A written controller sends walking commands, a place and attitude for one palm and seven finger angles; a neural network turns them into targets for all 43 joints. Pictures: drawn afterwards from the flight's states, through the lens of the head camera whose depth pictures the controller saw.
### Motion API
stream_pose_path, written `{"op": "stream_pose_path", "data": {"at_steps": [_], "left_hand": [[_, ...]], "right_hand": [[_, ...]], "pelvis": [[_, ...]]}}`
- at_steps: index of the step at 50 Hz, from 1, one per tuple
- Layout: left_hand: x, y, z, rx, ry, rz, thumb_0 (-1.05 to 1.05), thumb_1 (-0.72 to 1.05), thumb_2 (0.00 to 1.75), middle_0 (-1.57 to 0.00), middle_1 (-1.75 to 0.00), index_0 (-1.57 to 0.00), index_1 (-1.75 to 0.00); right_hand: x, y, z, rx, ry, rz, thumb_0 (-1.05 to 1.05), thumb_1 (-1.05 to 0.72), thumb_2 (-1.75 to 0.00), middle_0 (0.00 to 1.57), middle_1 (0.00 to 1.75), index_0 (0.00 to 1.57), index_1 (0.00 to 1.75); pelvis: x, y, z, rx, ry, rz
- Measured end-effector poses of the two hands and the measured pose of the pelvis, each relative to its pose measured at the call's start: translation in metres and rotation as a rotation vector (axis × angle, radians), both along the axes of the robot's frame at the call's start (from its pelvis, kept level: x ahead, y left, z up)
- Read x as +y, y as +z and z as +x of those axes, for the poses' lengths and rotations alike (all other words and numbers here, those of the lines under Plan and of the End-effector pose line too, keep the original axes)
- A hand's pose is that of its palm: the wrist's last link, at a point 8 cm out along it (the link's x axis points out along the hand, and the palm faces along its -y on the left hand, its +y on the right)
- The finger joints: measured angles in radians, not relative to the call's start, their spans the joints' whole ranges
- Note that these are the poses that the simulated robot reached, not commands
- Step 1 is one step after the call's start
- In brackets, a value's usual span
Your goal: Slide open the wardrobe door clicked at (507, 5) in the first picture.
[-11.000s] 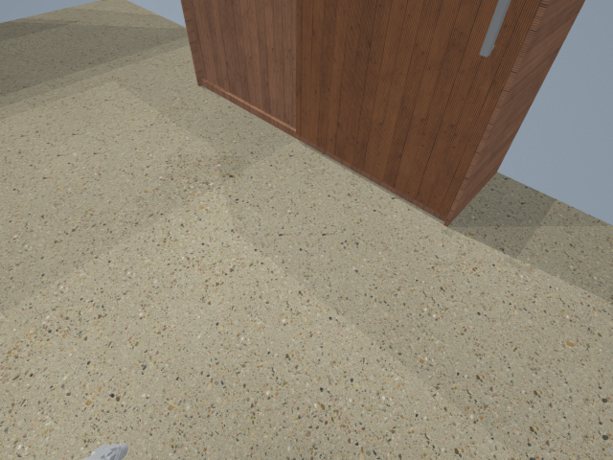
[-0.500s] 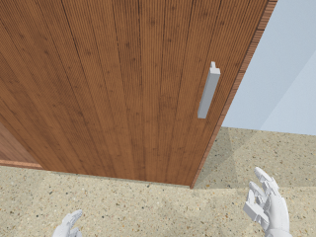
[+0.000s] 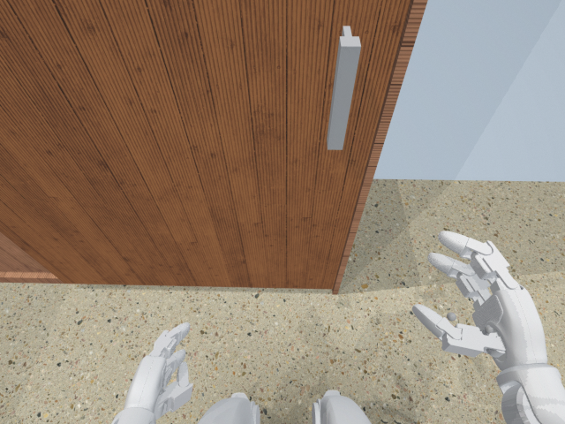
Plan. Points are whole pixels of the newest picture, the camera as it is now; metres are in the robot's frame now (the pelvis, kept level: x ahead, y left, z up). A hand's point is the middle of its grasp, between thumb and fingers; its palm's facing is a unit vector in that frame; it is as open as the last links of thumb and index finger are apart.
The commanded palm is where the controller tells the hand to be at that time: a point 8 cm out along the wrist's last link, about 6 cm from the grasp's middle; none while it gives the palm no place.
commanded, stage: raise the hand with hooked fingers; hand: right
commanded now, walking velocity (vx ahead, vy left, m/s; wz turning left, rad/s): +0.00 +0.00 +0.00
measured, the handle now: (340, 91) +0.56 -0.07 +0.15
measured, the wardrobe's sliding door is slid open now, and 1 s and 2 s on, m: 0.00 0.00 0.00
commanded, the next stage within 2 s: move the hooked fingers beside the handle in 1.40 s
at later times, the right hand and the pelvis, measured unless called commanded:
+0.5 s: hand (527, 271) +0.28 -0.26 +0.13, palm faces +0.12 +0.99 -0.07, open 13.1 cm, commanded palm +0.25 -0.30 +0.14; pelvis +0.03 -0.01 +0.04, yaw +0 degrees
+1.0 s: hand (559, 227) +0.30 -0.27 +0.18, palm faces +0.09 +1.00 -0.04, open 14.0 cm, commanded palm +0.27 -0.31 +0.18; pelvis +0.02 +0.01 +0.06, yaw +1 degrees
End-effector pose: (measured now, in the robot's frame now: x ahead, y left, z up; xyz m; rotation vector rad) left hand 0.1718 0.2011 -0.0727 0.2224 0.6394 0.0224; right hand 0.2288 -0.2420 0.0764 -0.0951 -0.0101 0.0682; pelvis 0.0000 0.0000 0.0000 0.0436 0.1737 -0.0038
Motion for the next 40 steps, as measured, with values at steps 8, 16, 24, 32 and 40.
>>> {"op": "stream_pose_path", "data": {"at_steps": [8,16,24,32,40], "left_hand": [[0.020,0.023,-0.030,0.040,0.120,0.048,0.02,0.90,0.90,-0.21,-0.30,-0.21,-0.31],[0.040,0.034,-0.008,0.017,0.094,0.133,0.02,0.91,0.90,-0.21,-0.30,-0.20,-0.30],[0.027,0.056,0.027,-0.083,0.092,0.093,0.02,0.91,0.90,-0.21,-0.30,-0.20,-0.30],[0.013,0.056,0.040,-0.081,0.040,0.044,0.02,0.91,0.90,-0.21,-0.30,-0.21,-0.30],[0.021,0.059,0.031,-0.058,0.062,0.048,0.02,0.91,0.90,-0.21,-0.30,-0.21,-0.31]], "right_hand": [[-0.043,0.010,0.005,0.116,-0.202,0.043,0.01,-0.10,-0.55,0.26,0.81,0.26,0.81],[-0.043,0.025,0.012,0.008,-0.126,0.017,0.01,0.09,-0.47,0.27,0.93,0.27,0.93],[-0.062,0.048,0.022,0.014,-0.168,0.021,0.00,0.28,-0.39,0.29,1.05,0.29,1.05],[-0.075,0.072,0.029,0.005,-0.175,0.027,0.00,0.43,-0.33,0.29,1.15,0.30,1.15],[-0.080,0.092,0.037,-0.006,-0.176,0.039,-0.01,0.49,-0.30,0.30,1.19,0.30,1.19]], "pelvis": [[-0.009,0.022,0.017,-0.019,0.027,-0.011],[-0.015,0.023,0.024,-0.032,0.009,0.000],[-0.014,0.035,0.034,-0.066,0.012,-0.007],[-0.010,0.044,0.033,-0.099,-0.003,-0.009],[-0.002,0.052,0.031,-0.130,0.002,-0.020]]}}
